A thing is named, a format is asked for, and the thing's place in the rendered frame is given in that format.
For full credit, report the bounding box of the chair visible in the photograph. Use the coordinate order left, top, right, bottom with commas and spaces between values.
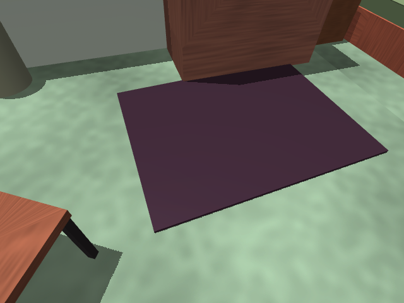
0, 191, 98, 303

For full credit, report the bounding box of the bed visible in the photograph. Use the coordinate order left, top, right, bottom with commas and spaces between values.
344, 0, 404, 78

